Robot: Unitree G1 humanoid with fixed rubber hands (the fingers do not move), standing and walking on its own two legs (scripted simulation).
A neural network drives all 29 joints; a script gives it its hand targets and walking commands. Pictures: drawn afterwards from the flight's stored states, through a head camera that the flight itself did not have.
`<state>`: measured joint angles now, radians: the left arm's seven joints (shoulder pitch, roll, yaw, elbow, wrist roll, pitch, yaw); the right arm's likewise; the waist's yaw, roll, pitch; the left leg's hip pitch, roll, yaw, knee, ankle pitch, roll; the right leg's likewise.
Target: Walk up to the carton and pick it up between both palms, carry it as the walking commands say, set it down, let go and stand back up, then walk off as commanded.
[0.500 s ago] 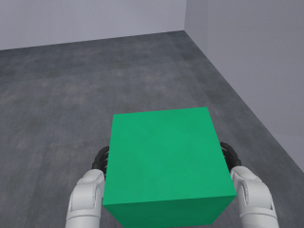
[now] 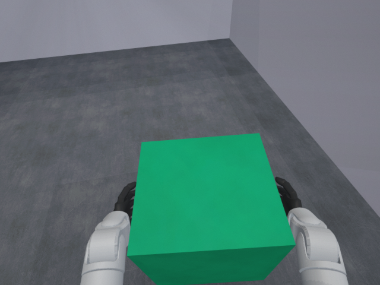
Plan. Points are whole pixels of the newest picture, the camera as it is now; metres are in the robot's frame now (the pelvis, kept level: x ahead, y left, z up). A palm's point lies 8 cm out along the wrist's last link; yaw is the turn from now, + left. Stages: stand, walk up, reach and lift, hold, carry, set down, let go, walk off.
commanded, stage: hold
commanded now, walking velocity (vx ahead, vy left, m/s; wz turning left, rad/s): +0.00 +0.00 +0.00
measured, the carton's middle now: (205, 214) +0.28 +0.00 -0.02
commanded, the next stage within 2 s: carry in 0.46 s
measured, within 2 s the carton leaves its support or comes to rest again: neither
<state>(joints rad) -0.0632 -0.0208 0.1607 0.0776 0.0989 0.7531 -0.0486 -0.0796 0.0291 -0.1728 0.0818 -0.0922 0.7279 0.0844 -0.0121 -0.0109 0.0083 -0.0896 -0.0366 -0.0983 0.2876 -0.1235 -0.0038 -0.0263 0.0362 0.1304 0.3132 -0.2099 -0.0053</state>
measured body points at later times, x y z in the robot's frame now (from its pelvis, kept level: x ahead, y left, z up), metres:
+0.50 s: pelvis +0.00 +0.00 +0.00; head -0.03 +0.01 +0.45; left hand +0.27 +0.18 +0.01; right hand +0.27 -0.18 +0.02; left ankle +0.03 +0.12 -0.75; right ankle -0.02 -0.12 -0.75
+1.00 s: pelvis -0.01 +0.07 -0.04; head -0.05 +0.07 +0.41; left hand +0.21 +0.27 +0.04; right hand +0.24 -0.08 +0.04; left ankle +0.00 +0.14 -0.75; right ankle -0.01 -0.08 -0.75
